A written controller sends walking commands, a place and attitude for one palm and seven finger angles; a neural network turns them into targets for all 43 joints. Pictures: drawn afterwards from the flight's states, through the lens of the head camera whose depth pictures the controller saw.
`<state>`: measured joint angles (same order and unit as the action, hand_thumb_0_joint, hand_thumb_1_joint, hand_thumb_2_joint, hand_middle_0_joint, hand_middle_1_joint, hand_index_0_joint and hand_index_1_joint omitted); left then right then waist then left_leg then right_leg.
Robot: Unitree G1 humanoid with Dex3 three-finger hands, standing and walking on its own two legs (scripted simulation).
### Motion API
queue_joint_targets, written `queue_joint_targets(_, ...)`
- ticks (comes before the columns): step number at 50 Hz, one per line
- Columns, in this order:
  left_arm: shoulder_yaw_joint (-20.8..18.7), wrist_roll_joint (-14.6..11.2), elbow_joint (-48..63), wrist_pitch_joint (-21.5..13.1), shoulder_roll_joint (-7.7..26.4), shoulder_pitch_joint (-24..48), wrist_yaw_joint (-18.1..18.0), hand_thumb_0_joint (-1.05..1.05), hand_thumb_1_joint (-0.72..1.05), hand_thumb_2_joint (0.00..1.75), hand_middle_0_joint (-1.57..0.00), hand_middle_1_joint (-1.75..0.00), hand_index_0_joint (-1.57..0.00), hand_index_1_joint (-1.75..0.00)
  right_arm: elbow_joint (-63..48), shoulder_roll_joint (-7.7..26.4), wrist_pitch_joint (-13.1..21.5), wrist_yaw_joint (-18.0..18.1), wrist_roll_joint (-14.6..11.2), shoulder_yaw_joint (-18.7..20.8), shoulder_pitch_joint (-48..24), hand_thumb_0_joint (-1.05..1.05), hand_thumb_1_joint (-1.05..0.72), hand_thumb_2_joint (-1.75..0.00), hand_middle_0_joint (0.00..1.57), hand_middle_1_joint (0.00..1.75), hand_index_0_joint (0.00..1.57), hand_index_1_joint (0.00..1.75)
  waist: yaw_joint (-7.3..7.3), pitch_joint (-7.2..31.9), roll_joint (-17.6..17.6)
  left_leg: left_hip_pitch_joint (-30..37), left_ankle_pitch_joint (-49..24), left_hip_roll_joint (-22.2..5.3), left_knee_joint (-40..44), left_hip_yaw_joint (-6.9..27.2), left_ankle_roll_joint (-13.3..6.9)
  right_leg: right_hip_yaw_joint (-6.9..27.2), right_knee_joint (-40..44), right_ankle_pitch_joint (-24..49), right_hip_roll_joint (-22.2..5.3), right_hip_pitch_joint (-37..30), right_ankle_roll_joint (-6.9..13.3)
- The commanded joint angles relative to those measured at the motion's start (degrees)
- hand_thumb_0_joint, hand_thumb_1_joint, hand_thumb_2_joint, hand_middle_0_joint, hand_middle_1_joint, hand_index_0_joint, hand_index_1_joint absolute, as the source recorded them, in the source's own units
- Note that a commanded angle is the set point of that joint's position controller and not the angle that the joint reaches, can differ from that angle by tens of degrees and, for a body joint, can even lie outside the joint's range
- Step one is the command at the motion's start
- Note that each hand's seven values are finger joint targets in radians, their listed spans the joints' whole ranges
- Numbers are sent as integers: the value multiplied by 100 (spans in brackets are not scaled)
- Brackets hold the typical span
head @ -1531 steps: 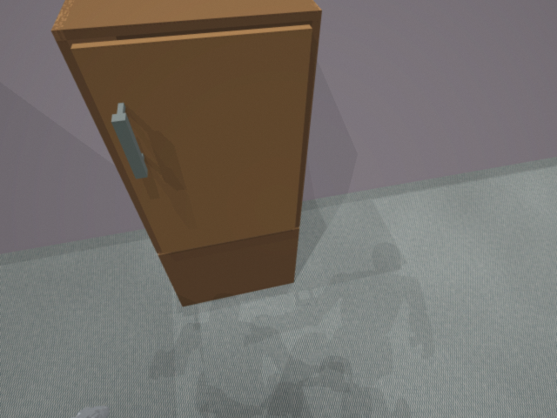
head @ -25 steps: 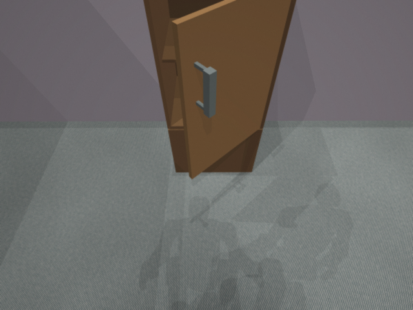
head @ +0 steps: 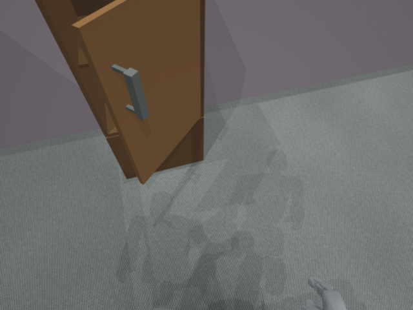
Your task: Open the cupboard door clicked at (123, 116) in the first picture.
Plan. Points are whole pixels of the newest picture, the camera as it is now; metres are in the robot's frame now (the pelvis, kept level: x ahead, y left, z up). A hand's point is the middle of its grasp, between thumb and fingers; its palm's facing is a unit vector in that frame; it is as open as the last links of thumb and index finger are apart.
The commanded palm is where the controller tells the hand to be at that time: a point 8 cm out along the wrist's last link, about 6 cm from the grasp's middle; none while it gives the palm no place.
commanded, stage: walk to a spot facing it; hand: left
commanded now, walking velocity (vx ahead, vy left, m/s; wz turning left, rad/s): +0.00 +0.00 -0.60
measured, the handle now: (130, 93) +0.55 +0.23 +0.06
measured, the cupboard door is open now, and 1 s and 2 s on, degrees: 42 42 42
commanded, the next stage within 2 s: none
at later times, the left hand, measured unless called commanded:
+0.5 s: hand (142, 287) +0.17 +0.16 -0.18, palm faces -0.31 -0.92 -0.24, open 7.4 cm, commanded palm none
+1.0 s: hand (180, 270) +0.21 +0.08 -0.17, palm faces -0.56 -0.79 -0.23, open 7.4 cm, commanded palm none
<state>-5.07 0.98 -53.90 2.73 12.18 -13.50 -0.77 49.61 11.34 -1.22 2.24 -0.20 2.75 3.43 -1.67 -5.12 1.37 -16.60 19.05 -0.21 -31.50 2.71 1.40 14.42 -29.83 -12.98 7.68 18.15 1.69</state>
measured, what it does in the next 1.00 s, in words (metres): steps on the spot, turning right: left foot, then right foot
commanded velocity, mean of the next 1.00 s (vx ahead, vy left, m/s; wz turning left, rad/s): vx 0.06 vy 0.00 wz -0.60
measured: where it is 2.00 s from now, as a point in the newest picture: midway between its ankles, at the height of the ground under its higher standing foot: (294, 296)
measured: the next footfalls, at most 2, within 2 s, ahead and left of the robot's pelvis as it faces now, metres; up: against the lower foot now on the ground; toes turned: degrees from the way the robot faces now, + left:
left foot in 0.02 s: +0.03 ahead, +0.15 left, +0.00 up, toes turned -4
right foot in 0.26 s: +0.05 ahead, -0.14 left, +0.00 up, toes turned -10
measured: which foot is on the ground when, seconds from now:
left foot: up 0.00-0.00, down 0.02-0.26, up 0.28-0.48, down 0.50-0.76, up 0.78-1.00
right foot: down 0.00-0.00, up 0.02-0.24, down 0.26-0.50, up 0.52-0.74, down 0.76-1.00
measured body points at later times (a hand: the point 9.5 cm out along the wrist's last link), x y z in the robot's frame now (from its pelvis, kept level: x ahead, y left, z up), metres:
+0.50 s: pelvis +0.01 +0.00 -0.01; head +0.07 -0.01 +0.43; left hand +0.19 +0.21 -0.16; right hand -0.01 -0.29 -0.14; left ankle +0.06 +0.11 -0.74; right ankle +0.01 -0.14 -0.74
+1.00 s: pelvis +0.03 -0.04 +0.00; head +0.08 -0.07 +0.45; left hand +0.24 +0.12 -0.15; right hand -0.05 -0.30 -0.14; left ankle +0.11 +0.06 -0.71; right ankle -0.04 -0.13 -0.74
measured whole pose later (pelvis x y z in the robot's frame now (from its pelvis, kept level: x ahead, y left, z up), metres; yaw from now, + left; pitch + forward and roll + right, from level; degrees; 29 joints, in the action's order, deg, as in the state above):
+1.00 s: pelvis +0.03 -0.04 +0.00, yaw -37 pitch +1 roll +1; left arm -3.8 1.4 -52.9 1.7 12.8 -11.2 0.6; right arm 50.6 12.7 -1.8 0.4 0.7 3.3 9.9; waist -0.2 -5.3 1.7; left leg -22.3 25.4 -2.1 -45.4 -3.8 3.8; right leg 5.3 -30.7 -16.4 1.5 15.4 1.3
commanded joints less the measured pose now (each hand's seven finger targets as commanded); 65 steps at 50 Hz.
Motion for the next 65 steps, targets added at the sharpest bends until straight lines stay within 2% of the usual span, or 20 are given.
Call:
queue_joint_targets(1,-174,-1,883,-147,758,351,139,0,90,90,-20,-30,-20,-30,-337,1565,101,135,214,296,864,0,-90,-90,20,30,20,30,349,564,-1323,960,-1289,-2903,1662,2357,-1480,-984,-2769,-2207,-537,1585,-397)
queue_joint_targets(5,-129,-3,809,-64,623,561,269,0,90,90,-20,-30,-20,-30,-410,1120,123,80,272,178,640,0,-90,-90,20,30,20,30,154,576,-1500,881,-3602,-1727,877,301,-970,-1366,-3150,-1642,-824,1356,-471)
queue_joint_targets(10,-61,-16,740,-106,647,254,334,0,90,90,-20,-30,-20,-30,-342,1441,58,11,215,283,846,0,-90,-90,20,30,20,30,58,732,-1143,388,-2813,-1520,12,-345,-437,-2028,-464,-337,-538,-494,-258)
queue_joint_targets(11,-112,-9,647,-128,870,-100,304,0,90,90,-20,-30,-20,-30,-408,1357,38,-21,177,282,792,0,-90,-90,20,30,20,30,-111,736,-670,-163,-2041,-1280,-636,-554,-204,-1737,191,415,-713,-1238,-127)
queue_joint_targets(12,-241,60,587,-185,1520,-330,214,0,90,90,-20,-30,-20,-30,-566,962,28,-67,92,208,768,0,-90,-90,20,30,20,30,-193,819,1028,-1400,-27,-522,-1953,-1169,189,407,847,1607,-2155,-1982,438)
queue_joint_targets(14,-291,16,589,-131,1865,-433,59,0,90,90,-20,-30,-20,-30,-718,939,-17,-70,46,141,485,0,-90,-90,20,30,20,30,-368,828,992,-1623,1773,-425,-3392,-257,119,1362,1059,1060,-2937,-1267,1344)
queue_joint_targets(22,-144,29,799,-36,1309,823,41,0,90,90,-20,-30,-20,-30,-54,656,18,-61,72,90,1519,0,-90,-90,20,30,20,30,486,699,623,519,-166,-105,-207,-644,146,376,473,436,-1582,398,530)
queue_joint_targets(24,-12,-58,947,18,764,726,130,0,90,90,-20,-30,-20,-30,-80,1438,119,-14,188,230,1725,0,-90,-90,20,30,20,30,529,584,-1468,1196,529,-1787,1599,1496,-487,-571,-1144,-1409,-454,1709,-81)
queue_joint_targets(26,-65,9,1069,-57,859,911,244,0,90,90,-20,-30,-20,-30,-263,1756,208,33,269,250,1565,0,-90,-90,20,30,20,30,461,599,-1024,443,-182,-2868,1927,2374,-1394,-1069,-3281,-1981,-756,1542,-275)
queue_joint_targets(30,2,0,855,-6,541,899,349,0,90,90,-20,-30,-20,-30,-227,1262,199,35,268,135,1205,0,-90,-90,20,30,20,30,245,548,-1406,692,-2636,-1802,1102,-116,-771,-1646,-2773,-1498,-922,1144,-417)
queue_joint_targets(35,33,-25,771,-100,539,613,307,0,90,90,-20,-30,-20,-30,-96,1428,126,-34,208,244,1477,0,-90,-90,20,30,20,30,259,832,-1244,835,-2868,-1833,265,-738,-453,-2102,-324,-589,-665,-221,-235)
queue_joint_targets(37,-138,50,582,-181,1290,-10,190,0,90,90,-20,-30,-20,-30,-295,1026,74,-86,88,214,1285,0,-90,-90,20,30,20,30,-18,848,632,-916,-641,-1033,-1333,-1396,168,-244,949,1430,-1980,-1844,299)
queue_joint_targets(38,-242,9,451,-194,1743,-399,103,0,90,90,-20,-30,-20,-30,-564,772,33,-94,53,123,750,0,-90,-90,20,30,20,30,-348,778,1582,-1723,1863,-454,-2481,-1134,292,999,1162,2769,-3069,-1745,1004)
queue_joint_targets(39,-261,-26,428,-162,1754,-449,63,0,90,90,-20,-30,-20,-30,-591,795,13,-76,64,115,661,0,-90,-90,20,30,20,30,-372,701,922,-1828,1701,-514,-2961,-532,218,881,916,3002,-2981,-1642,1255)
queue_joint_targets(50,-204,41,569,-243,1196,503,144,0,90,90,-20,-30,-20,-30,-200,644,183,-180,125,161,1140,0,-90,-90,20,30,20,30,384,311,703,705,155,-35,-4,-738,141,640,1048,-1922,-1553,593,718)
queue_joint_targets(51,-148,26,667,-247,975,651,178,0,90,90,-20,-30,-20,-30,-45,855,244,-117,137,201,1625,0,-90,-90,20,30,20,30,639,374,129,1731,353,-335,721,-458,15,346,467,-2133,-1199,1428,450)
queue_joint_targets(52,-48,-26,837,-242,506,679,244,0,90,90,-20,-30,-20,-30,71,1452,297,-51,257,314,2140,0,-90,-90,20,30,20,30,884,471,-1679,2463,1833,-1833,1625,1457,-474,-600,-1227,-2355,-339,2609,73)
queue_joint_targets(54,-85,59,1154,-349,707,1296,354,0,90,90,-20,-30,-20,-30,-14,1685,371,-36,280,310,2337,0,-90,-90,20,30,20,30,885,247,-1020,1715,2275,-3234,2346,3017,-1372,-1059,-3319,-1891,-993,2928,-85)
queue_joint_targets(59,20,80,745,-269,265,1070,541,0,90,90,-20,-30,-20,-30,73,929,509,-26,230,61,1965,0,-90,-90,20,30,20,30,434,216,-1129,1725,-1448,-1839,1776,-247,-631,-1627,-3367,-389,-1258,2549,-295)
queue_joint_targets(65,123,61,807,-225,198,1697,558,0,90,90,-20,-30,-20,-30,361,999,480,-83,276,69,2382,0,-90,-90,20,30,20,30,566,122,-1116,1492,-2017,-1910,1702,-1215,-571,-2179,-1554,-134,-1106,1619,-161)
